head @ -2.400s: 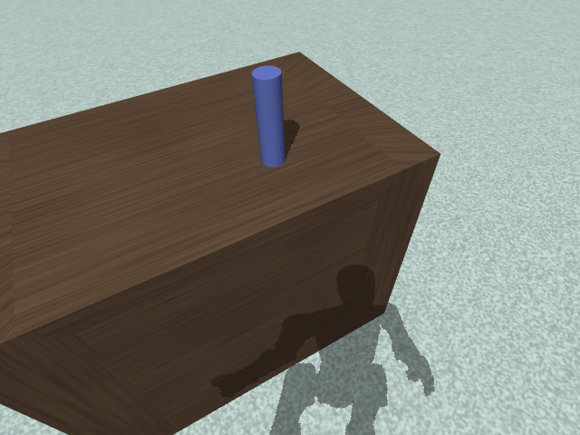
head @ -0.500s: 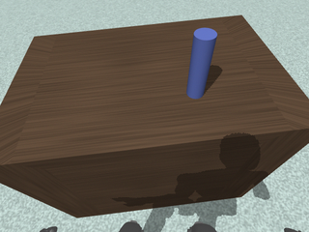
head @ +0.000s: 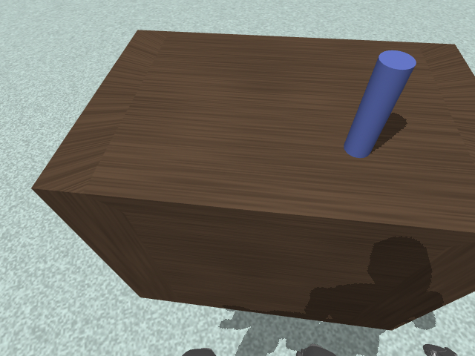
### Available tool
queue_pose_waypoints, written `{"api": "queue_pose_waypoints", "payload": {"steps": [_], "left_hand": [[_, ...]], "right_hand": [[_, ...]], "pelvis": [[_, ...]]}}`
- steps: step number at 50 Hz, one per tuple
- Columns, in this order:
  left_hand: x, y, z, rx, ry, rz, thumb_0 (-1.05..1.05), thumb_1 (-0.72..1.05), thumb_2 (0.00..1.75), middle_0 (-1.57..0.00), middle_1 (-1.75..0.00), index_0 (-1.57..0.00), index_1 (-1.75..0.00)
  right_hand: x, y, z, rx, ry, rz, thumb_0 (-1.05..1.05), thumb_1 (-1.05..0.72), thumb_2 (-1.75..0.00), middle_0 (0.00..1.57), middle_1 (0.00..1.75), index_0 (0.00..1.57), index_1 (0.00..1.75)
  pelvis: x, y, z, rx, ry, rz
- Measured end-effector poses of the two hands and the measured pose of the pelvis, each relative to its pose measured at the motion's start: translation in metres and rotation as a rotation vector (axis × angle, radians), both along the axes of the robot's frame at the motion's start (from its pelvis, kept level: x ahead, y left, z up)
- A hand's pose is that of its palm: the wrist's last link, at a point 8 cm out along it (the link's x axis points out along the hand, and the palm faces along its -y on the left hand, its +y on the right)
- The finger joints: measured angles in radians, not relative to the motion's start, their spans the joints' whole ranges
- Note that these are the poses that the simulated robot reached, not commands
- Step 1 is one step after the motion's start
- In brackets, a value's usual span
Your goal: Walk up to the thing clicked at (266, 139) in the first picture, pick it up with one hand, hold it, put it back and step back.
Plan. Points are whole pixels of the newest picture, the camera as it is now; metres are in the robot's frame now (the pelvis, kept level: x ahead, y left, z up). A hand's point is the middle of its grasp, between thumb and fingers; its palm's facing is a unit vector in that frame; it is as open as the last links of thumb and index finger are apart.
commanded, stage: walk up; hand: right
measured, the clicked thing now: (374, 110) +0.53 -0.20 +0.11
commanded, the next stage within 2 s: stand in 1.32 s
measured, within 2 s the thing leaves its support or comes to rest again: neither
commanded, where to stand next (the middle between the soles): +0.06 +0.00 m, yaw -4 degrees
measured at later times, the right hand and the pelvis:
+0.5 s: hand out of the picture +0.10 -0.24 -0.13, palm faces -0.04 +0.94 -0.33, open 7.3 cm; pelvis +0.00 +0.01 +0.02, yaw -1 degrees
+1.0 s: hand out of the picture +0.08 -0.26 -0.11, palm faces +0.04 +0.94 -0.34, open 7.3 cm; pelvis +0.00 +0.01 +0.04, yaw -3 degrees
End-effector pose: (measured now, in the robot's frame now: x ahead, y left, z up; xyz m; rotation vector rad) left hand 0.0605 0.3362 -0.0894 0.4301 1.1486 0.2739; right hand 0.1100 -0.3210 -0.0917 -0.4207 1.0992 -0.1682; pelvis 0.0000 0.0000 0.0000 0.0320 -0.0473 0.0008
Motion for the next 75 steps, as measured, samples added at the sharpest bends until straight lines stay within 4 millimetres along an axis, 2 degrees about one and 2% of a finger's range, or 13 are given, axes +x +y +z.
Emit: {"api": "queue_pose_waypoints", "payload": {"steps": [3,8,15,19,28,35,41,57,75], "left_hand": [[-0.009,0.006,-0.006,-0.023,0.015,0.03,0.01,0.91,0.9,-0.2,-0.3,-0.2,-0.3],[-0.02,0.007,-0.006,-0.059,0.026,0.047,0.01,0.91,0.9,-0.2,-0.3,-0.2,-0.3],[-0.037,-0.002,-0.004,-0.054,0.085,0.035,0.01,0.91,0.9,-0.2,-0.3,-0.2,-0.3],[-0.039,-0.008,0.003,-0.057,0.078,0.013,0.01,0.91,0.9,-0.2,-0.3,-0.2,-0.3],[-0.004,-0.014,0.009,-0.071,0.015,-0.03,0.01,0.91,0.9,-0.2,-0.3,-0.2,-0.3],[0.025,-0.023,0.015,-0.082,-0.026,-0.074,0.01,0.91,0.9,-0.2,-0.3,-0.2,-0.3],[0.041,-0.028,0.018,-0.091,-0.026,-0.094,0.01,0.91,0.9,-0.2,-0.3,-0.2,-0.3],[0.046,-0.031,0.019,-0.095,0.031,-0.084,0.01,0.91,0.9,-0.2,-0.3,-0.2,-0.3],[0.049,-0.037,0.016,-0.114,0.052,-0.065,0.01,0.91,0.9,-0.2,-0.3,-0.2,-0.3]], "right_hand": [[-0.006,0.012,0.007,-0.005,-0.016,0.005,0.0,-0.91,-0.9,0.2,0.3,0.21,0.3],[-0.014,0.026,0.015,0.0,-0.013,-0.002,0.0,-0.91,-0.9,0.2,0.3,0.21,0.3],[-0.014,0.027,0.004,0.033,-0.017,-0.006,0.0,-0.9,-0.9,0.2,0.3,0.21,0.3],[-0.016,0.032,0.001,0.06,-0.001,-0.024,0.0,-0.91,-0.9,0.2,0.3,0.21,0.3],[-0.022,0.037,0.004,0.094,0.003,-0.052,0.0,-0.91,-0.9,0.2,0.3,0.21,0.3],[-0.024,0.03,0.011,0.088,-0.001,-0.087,0.0,-0.91,-0.9,0.2,0.3,0.21,0.3],[-0.032,0.024,0.015,0.08,0.025,-0.116,0.0,-0.91,-0.9,0.2,0.3,0.21,0.3],[-0.048,0.025,0.013,0.087,0.088,-0.168,0.0,-0.91,-0.9,0.2,0.3,0.2,0.3],[-0.037,0.028,0.016,0.089,0.079,-0.168,0.0,-0.91,-0.9,0.2,0.3,0.2,0.3]], "pelvis": [[-0.001,0.01,0.003,-0.023,0.0,0.01],[-0.003,0.015,0.011,-0.035,0.015,0.022],[-0.007,0.013,0.012,-0.063,0.018,0.003],[-0.006,0.012,0.016,-0.056,0.015,-0.007],[-0.003,0.01,0.024,-0.042,0.005,-0.017],[-0.004,0.009,0.03,-0.034,0.002,-0.03],[-0.002,0.008,0.035,-0.032,0.006,-0.039],[0.006,0.008,0.041,-0.026,0.007,-0.058],[0.01,0.006,0.044,-0.029,0.009,-0.056]]}}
